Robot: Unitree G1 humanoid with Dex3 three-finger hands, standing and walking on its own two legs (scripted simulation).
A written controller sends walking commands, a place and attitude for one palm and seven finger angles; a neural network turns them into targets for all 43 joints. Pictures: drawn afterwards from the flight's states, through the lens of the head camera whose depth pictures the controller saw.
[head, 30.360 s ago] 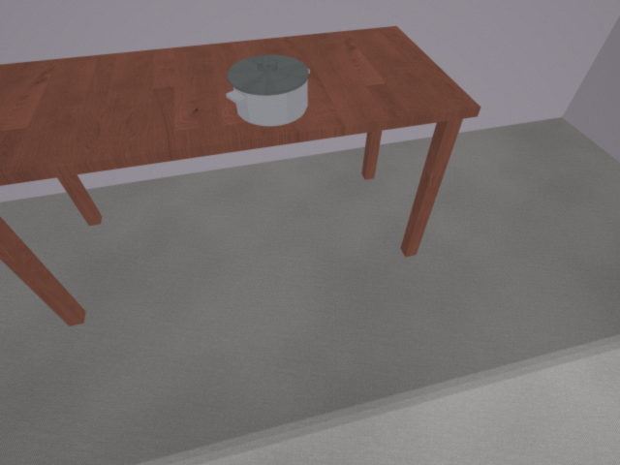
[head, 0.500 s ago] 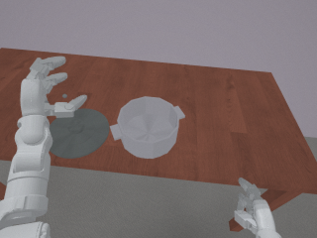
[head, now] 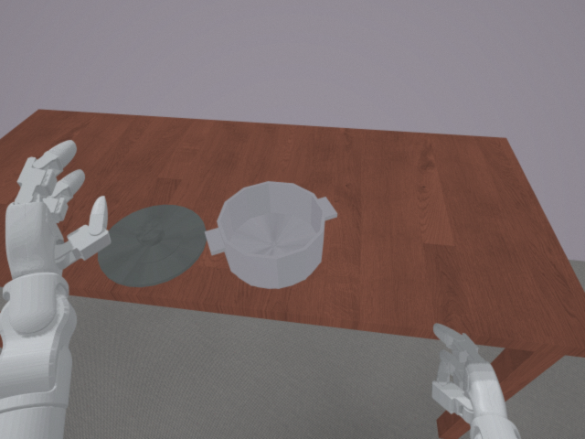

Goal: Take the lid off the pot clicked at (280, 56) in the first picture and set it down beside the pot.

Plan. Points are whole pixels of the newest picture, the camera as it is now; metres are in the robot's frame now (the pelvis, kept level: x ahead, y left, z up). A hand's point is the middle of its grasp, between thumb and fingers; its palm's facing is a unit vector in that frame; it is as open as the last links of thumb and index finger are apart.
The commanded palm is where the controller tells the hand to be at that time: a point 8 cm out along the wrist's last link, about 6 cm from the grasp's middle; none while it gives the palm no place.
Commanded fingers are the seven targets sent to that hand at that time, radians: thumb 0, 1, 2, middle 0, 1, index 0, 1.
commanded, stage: draw the hand back to the body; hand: left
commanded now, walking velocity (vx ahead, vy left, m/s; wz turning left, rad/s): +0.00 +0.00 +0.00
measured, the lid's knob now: (150, 233) +0.48 +0.32 -0.04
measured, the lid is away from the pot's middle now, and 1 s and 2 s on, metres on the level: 0.24 0.24 0.24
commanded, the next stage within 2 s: step back with the hand held close in 0.96 s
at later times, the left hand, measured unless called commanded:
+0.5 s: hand (65, 288) +0.23 +0.25 +0.17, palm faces +0.42 -0.86 -0.29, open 7.4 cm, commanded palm +0.17 +0.29 +0.18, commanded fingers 0.00 0.90 0.90 -0.20 -0.30 -0.20 -0.30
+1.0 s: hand (45, 318) +0.19 +0.26 +0.17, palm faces +0.40 -0.84 -0.37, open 7.4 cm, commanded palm +0.14 +0.30 +0.18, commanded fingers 0.00 0.90 0.90 -0.20 -0.30 -0.20 -0.30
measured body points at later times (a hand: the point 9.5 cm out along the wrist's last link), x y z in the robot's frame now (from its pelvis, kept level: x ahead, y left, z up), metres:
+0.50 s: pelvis -0.01 +0.01 +0.00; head -0.03 -0.01 +0.45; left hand +0.20 +0.30 +0.19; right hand +0.21 -0.22 -0.04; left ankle -0.04 +0.12 -0.74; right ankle +0.02 -0.11 -0.74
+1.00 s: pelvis +0.01 +0.02 +0.00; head -0.02 +0.02 +0.45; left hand +0.17 +0.30 +0.19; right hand +0.21 -0.21 -0.04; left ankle -0.04 +0.12 -0.74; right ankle +0.02 -0.11 -0.74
